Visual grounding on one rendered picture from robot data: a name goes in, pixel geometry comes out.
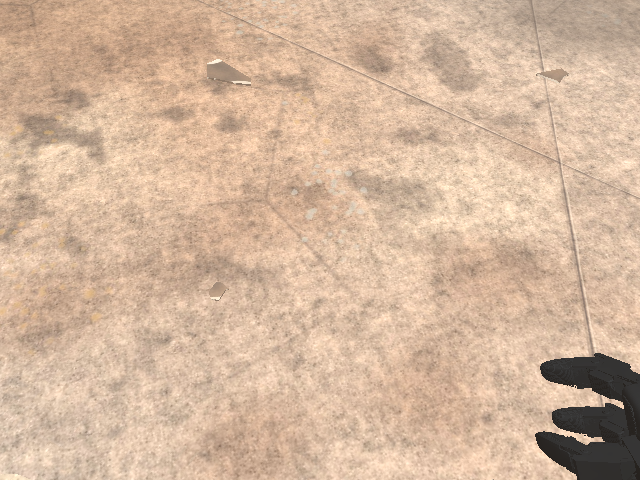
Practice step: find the right robot hand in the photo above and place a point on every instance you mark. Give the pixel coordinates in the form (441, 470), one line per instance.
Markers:
(618, 458)

